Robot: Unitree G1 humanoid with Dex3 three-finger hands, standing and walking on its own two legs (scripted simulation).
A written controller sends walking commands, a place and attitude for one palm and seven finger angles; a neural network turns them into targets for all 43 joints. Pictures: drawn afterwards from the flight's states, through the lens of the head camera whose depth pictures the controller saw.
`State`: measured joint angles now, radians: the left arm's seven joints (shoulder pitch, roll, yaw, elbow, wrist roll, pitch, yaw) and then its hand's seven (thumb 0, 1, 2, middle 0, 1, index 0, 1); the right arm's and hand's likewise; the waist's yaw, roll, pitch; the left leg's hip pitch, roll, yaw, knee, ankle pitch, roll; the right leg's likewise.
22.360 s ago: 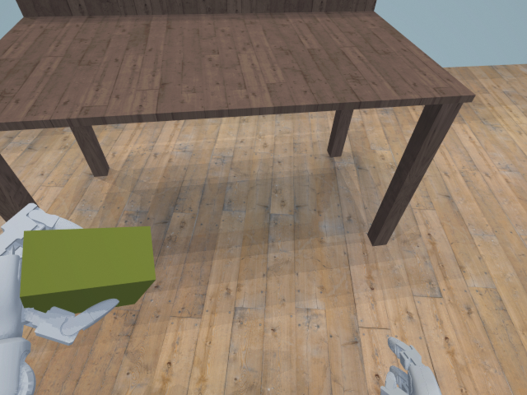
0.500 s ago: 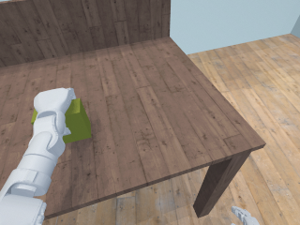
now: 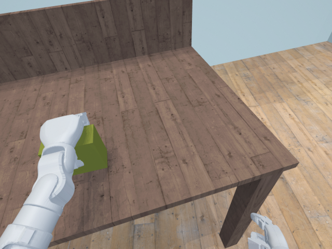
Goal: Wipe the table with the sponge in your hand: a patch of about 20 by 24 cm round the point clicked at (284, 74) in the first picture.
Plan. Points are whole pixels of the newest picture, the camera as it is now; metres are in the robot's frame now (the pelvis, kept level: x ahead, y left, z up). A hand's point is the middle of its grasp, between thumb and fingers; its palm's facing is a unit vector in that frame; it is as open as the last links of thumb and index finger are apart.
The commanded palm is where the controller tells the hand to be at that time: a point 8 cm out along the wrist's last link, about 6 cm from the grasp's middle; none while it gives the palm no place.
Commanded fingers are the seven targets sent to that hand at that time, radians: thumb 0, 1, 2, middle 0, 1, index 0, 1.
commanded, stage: wipe back along the middle lane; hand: left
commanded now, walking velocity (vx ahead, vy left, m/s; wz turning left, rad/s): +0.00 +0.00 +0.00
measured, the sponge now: (79, 156) +0.33 +0.27 +0.06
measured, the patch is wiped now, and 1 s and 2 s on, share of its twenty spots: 0.60 0.70 0.85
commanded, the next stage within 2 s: slide across to the third lane in 0.34 s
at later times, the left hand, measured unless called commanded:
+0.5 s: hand (73, 162) +0.27 +0.24 +0.11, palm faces +0.08 -0.06 -1.00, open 10.3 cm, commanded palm +0.24 +0.23 +0.14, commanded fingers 0.00 0.10 1.30 -1.20 -1.60 -1.20 -1.60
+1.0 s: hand (99, 158) +0.28 +0.18 +0.11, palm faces +0.06 -0.06 -1.00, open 10.3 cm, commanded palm +0.26 +0.17 +0.16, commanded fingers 0.00 0.10 1.30 -1.20 -1.60 -1.20 -1.60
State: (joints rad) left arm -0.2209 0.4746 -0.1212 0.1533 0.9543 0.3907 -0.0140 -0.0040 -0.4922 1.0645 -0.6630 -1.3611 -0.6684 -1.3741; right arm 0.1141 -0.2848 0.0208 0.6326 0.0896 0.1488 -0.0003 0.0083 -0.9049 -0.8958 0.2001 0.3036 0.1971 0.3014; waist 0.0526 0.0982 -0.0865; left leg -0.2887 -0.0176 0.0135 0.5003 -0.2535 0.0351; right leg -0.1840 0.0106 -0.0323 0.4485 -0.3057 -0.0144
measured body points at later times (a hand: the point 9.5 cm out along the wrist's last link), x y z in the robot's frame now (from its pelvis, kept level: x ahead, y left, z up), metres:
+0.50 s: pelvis -0.01 -0.01 +0.00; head -0.03 -0.06 +0.45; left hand +0.26 +0.24 +0.16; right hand +0.21 -0.23 -0.09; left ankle +0.00 +0.10 -0.74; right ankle -0.05 -0.11 -0.74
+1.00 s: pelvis -0.03 -0.03 +0.00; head -0.06 -0.08 +0.45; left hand +0.28 +0.18 +0.16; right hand +0.21 -0.22 -0.09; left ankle +0.00 +0.10 -0.74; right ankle -0.05 -0.11 -0.74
